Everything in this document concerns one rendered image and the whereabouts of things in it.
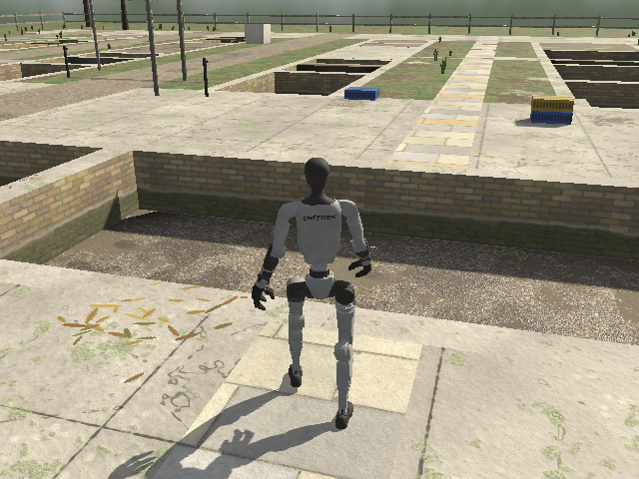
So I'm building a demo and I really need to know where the right robot upper arm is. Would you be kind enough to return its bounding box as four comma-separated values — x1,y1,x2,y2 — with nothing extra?
338,200,367,252

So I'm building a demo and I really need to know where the right robot forearm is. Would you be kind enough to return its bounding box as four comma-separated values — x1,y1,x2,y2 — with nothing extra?
356,237,371,265

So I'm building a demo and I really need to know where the left robot upper arm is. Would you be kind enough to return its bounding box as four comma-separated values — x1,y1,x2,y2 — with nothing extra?
270,202,298,258

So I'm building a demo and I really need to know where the right robot shin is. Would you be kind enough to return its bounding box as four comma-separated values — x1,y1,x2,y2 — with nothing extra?
336,344,353,415

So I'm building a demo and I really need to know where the right robot hand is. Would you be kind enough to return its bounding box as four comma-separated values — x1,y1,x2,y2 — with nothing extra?
348,260,371,277

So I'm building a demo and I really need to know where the left robot forearm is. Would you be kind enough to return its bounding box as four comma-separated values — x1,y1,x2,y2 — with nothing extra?
256,243,279,288

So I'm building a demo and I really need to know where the left robot hand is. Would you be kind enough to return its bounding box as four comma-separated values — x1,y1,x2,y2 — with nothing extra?
252,284,275,310

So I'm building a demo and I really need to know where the humanoid robot torso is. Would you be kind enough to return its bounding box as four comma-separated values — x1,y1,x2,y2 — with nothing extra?
296,196,341,299

